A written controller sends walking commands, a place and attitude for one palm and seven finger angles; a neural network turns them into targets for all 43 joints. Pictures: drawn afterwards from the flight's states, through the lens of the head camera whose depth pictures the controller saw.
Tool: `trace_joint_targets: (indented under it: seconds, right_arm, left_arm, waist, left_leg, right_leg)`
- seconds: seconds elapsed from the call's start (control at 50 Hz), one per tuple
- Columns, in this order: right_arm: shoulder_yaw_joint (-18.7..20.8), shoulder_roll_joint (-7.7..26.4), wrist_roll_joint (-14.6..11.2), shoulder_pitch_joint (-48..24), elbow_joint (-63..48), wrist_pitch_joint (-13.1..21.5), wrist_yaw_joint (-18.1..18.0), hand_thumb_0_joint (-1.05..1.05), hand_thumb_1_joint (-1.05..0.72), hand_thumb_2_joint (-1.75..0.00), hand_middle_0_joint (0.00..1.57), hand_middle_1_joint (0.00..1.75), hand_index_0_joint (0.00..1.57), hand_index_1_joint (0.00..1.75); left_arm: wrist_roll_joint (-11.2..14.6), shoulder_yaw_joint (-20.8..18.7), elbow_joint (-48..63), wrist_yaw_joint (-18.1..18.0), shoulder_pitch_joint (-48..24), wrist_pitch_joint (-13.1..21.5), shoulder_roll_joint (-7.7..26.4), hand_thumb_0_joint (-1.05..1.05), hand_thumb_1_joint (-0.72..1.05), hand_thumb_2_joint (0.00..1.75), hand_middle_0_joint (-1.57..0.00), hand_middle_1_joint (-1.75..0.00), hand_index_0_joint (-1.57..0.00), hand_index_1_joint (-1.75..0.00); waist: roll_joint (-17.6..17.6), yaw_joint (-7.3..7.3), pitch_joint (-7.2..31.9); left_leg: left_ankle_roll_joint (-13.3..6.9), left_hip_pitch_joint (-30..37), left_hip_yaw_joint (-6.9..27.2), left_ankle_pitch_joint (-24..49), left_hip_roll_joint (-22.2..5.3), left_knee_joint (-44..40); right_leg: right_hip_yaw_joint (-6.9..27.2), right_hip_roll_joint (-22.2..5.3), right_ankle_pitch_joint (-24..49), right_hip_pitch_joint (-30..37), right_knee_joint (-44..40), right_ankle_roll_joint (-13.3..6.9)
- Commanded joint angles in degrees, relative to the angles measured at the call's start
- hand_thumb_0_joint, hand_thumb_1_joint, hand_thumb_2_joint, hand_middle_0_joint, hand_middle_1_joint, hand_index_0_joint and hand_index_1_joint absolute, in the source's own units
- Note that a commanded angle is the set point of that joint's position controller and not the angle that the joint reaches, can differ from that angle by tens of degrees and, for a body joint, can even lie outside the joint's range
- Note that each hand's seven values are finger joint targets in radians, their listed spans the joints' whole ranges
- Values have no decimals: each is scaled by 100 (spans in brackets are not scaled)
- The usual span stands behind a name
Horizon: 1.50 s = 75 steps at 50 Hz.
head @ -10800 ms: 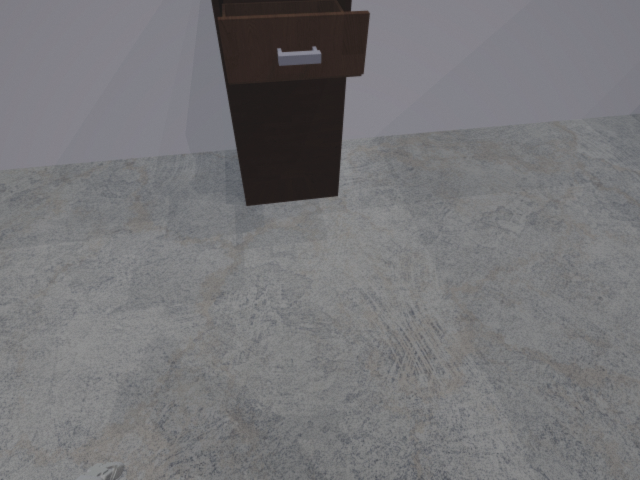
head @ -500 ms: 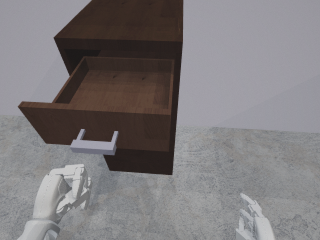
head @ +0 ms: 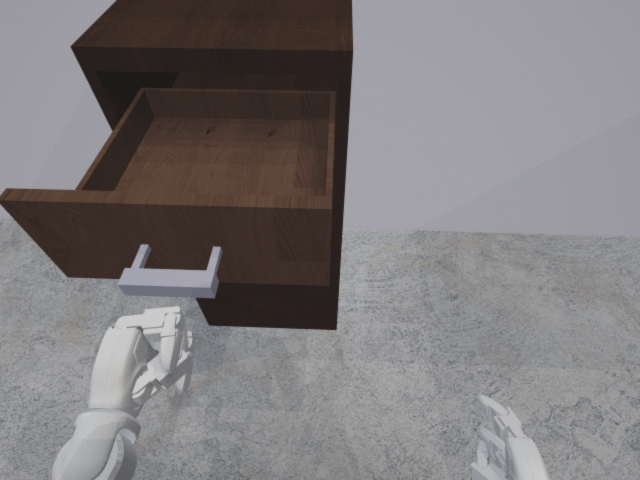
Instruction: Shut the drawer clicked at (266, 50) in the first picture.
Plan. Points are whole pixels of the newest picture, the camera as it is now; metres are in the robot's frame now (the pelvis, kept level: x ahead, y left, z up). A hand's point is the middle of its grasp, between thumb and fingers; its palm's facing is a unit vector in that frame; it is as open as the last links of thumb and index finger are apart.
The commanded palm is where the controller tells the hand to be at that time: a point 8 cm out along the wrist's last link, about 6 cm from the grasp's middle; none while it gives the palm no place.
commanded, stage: bring the fist close to the handle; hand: left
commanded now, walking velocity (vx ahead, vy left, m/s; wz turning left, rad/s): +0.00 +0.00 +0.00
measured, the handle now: (174, 268) +0.35 +0.20 +0.08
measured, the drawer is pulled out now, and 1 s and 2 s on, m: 0.29 0.26 0.14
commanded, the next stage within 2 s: push the drawer shut in 0.24 s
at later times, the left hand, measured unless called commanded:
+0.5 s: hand (195, 351) +0.24 +0.15 +0.08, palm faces +0.01 -1.00 -0.06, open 3.3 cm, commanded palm +0.23 +0.21 +0.08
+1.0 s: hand (203, 306) +0.30 +0.16 +0.07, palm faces +0.01 -1.00 -0.06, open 2.9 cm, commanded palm +0.29 +0.21 +0.08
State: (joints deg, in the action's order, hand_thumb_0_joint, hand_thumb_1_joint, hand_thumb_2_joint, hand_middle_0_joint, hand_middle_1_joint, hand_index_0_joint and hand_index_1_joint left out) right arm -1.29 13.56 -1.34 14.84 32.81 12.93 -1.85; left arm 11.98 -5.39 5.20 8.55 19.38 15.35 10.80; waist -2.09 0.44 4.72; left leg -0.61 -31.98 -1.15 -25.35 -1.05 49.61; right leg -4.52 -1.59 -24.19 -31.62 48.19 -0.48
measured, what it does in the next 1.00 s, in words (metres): stands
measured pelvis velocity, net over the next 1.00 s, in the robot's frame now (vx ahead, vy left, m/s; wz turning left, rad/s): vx -0.01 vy -0.02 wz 0.02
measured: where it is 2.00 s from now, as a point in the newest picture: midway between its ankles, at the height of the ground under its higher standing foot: outside the picture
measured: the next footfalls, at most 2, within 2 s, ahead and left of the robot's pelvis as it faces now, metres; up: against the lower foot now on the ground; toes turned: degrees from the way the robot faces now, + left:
none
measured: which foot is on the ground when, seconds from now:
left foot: down 0.00-1.00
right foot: down 0.00-1.00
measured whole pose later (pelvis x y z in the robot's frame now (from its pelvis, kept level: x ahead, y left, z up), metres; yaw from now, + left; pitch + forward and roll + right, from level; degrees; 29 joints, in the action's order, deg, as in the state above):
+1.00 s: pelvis -0.01 -0.02 +0.00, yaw +1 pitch +8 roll +0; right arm -1.3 14.8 -2.1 12.7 36.3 9.2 -3.0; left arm 12.5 -8.1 -15.8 10.6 -2.1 16.7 12.9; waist -2.2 0.3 3.1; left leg 0.6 -31.7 -0.1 -23.2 -1.2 47.2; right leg -5.5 -1.3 -23.2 -31.5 46.9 -1.7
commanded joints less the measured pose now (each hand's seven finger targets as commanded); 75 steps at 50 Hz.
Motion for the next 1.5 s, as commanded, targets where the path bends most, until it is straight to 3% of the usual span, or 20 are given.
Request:
trace_joint_targets:
  seconds: [0.0, 0.18, 0.24, 0.28, 0.3, 0.34, 0.42, 0.46, 0.6, 0.64, 0.68, 0.86, 0.88, 1.0, 1.02, 1.08, 1.12, 1.22, 1.34, 1.48]
  right_arm:
    - [270, 685, -42, -431, -972, 257, -10, 0, -90, -90, 20, 30, 20, 30]
    - [276, 714, -55, -448, -972, 245, -63, 0, -90, -90, 20, 30, 20, 30]
    - [261, 689, -56, -409, -978, 272, -55, 0, -90, -90, 20, 30, 20, 30]
    - [272, 737, -52, -404, -903, 234, -75, 0, -90, -90, 20, 30, 20, 30]
    - [272, 715, -58, -430, -930, 227, -70, 0, -90, -90, 20, 30, 20, 30]
    - [247, 716, -73, -439, -957, 239, -68, 0, -90, -90, 20, 30, 20, 30]
    - [247, 727, -61, -451, -900, 207, -89, 0, -90, -90, 20, 30, 20, 30]
    - [253, 721, -62, -453, -889, 196, -86, 0, -90, -90, 20, 30, 20, 30]
    - [253, 723, -62, -492, -820, 84, -79, 0, -90, -90, 20, 30, 20, 30]
    - [238, 724, -71, -479, -799, 65, -63, 0, -90, -90, 20, 30, 20, 30]
    - [255, 750, -64, -464, -774, 50, -67, 0, -90, -90, 20, 30, 20, 30]
    - [248, 782, -91, -456, -533, -28, -123, 0, -90, -90, 20, 30, 20, 30]
    - [256, 812, -88, -433, -483, -51, -140, 0, -90, -90, 20, 30, 20, 30]
    - [228, 797, -98, -391, -426, -136, -139, 0, -90, -90, 20, 30, 20, 30]
    - [239, 821, -96, -354, -388, -157, -139, 0, -90, -90, 20, 30, 20, 30]
    - [220, 830, -98, -315, -387, -223, -123, 0, -90, -90, 20, 30, 20, 30]
    - [230, 860, -96, -270, -345, -288, -132, 0, -90, -90, 20, 30, 20, 30]
    - [222, 850, -98, -157, -333, -403, -101, 0, -90, -90, 20, 30, 20, 30]
    - [289, 857, -73, 47, -380, -508, -19, 0, -90, -90, 20, 30, 20, 30]
    - [310, 910, -66, 198, -252, -634, -16, 0, -90, -90, 20, 30, 20, 30]
  left_arm:
    - [138, -413, 1205, 20, -170, 421, 541, 0, 90, 90, -140, -160, -140, -160]
    - [195, -526, 1304, 92, -397, 532, 739, 0, 90, 90, -140, -160, -140, -160]
    - [221, -368, 1329, 138, -432, 575, 585, 0, 90, 90, -140, -160, -140, -160]
    - [197, -590, 1075, 133, -420, 546, 822, 0, 90, 90, -140, -160, -140, -160]
    - [209, -536, 1031, 160, -398, 536, 705, 0, 90, 90, -140, -160, -140, -160]
    - [206, -372, 1179, 183, -793, 533, 647, 0, 90, 90, -140, -160, -140, -160]
    - [195, -469, 889, 139, -1187, 476, 727, 0, 90, 90, -140, -160, -140, -160]
    - [194, -557, 806, 133, -1186, 466, 764, 0, 90, 90, -140, -160, -140, -160]
    - [190, -719, 230, 130, -1685, 399, 880, 0, 90, 90, -140, -160, -140, -160]
    - [191, -613, 147, 152, -1959, 389, 800, 0, 90, 90, -140, -160, -140, -160]
    - [205, -657, 53, 141, -2052, 397, 851, 0, 90, 90, -140, -160, -140, -160]
    - [124, -484, -536, 128, -3641, 484, 847, 0, 90, 90, -140, -160, -140, -160]
    - [120, -655, -671, 106, -3770, 489, 1057, 0, 90, 90, -140, -160, -140, -160]
    - [124, -526, -1235, 135, -4392, 481, 917, 0, 90, 90, -140, -160, -140, -160]
    - [121, -711, -1421, 115, -4487, 472, 1123, 0, 90, 90, -140, -160, -140, -160]
    - [106, -615, -1807, 125, -4804, 485, 1047, 0, 90, 90, -140, -160, -140, -160]
    - [101, -868, -2075, 122, -5121, 500, 1328, 0, 90, 90, -140, -160, -140, -160]
    - [83, -942, -2521, 152, -5571, 581, 1409, 0, 90, 90, -140, -160, -140, -160]
    - [61, -1028, -2627, 170, -5472, 721, 1420, 0, 90, 90, -140, -160, -140, -160]
    - [-55, -955, -2999, 55, -6308, 797, 1474, 0, 90, 90, -140, -160, -140, -160]
  waist:
    - [166, -23, 917]
    - [171, 65, 819]
    - [42, 78, 957]
    - [293, 90, 846]
    - [287, 53, 847]
    - [28, 126, 872]
    - [293, 141, 909]
    - [112, 65, 1048]
    - [230, 19, 1120]
    - [127, 57, 1067]
    - [384, 93, 1073]
    - [164, 281, 1065]
    - [345, 291, 1076]
    - [136, 259, 1318]
    - [212, 244, 1298]
    - [389, 286, 1177]
    - [315, 273, 1221]
    - [153, 272, 1309]
    - [163, 194, 1678]
    - [239, 389, 1435]
  left_leg:
    - [0, 387, 169, 1614, 93, -778]
    - [-40, 315, 161, 1255, 112, -707]
    - [-38, 401, 156, 1362, 134, -677]
    - [-54, 266, 157, 1301, 126, -648]
    - [-46, 276, 157, 1294, 138, -679]
    - [-41, 356, 159, 1264, 145, -677]
    - [-63, 311, 147, 1211, 163, -667]
    - [-45, 399, 136, 1339, 160, -702]
    - [-49, 384, 80, 1449, 169, -767]
    - [-30, 450, 83, 1503, 165, -810]
    - [-51, 421, 91, 1531, 152, -794]
    - [-45, 525, 138, 1121, 163, -845]
    - [-61, 449, 146, 1076, 148, -838]
    - [-47, 594, 159, 1178, 162, -908]
    - [-35, 566, 160, 1160, 152, -914]
    - [-48, 454, 169, 1069, 143, -959]
    - [-39, 406, 130, 998, 157, -942]
    - [-33, 400, 119, 1031, 165, -966]
    - [-22, 515, 93, 1525, 147, -976]
    - [-51, 410, 133, 1173, 118, -968]
  right_leg:
    - [58, 138, 1611, 651, -626, -35]
    - [161, 129, 1242, 529, -736, -15]
    - [168, 113, 1416, 565, -702, -11]
    - [216, 116, 1358, 572, -755, 2]
    - [207, 111, 1353, 585, -739, -1]
    - [207, 97, 1330, 519, -743, -4]
    - [294, 83, 1304, 584, -815, 28]
    - [263, 83, 1447, 683, -769, 0]
    - [353, 62, 1678, 906, -839, 19]
    - [309, 72, 1782, 876, -832, 8]
    - [315, 78, 1831, 890, -849, 30]
    - [339, 73, 1301, 573, -916, 20]
    - [375, 76, 1213, 616, -947, 29]
    - [363, 79, 1355, 705, -925, -3]
    - [365, 80, 1352, 727, -935, -3]
    - [364, 95, 1243, 685, -975, 8]
    - [429, 85, 1192, 716, -1003, 11]
    - [439, 97, 1263, 760, -990, -13]
    - [383, 144, 1882, 997, -854, -41]
    - [371, 178, 1446, 599, -889, -26]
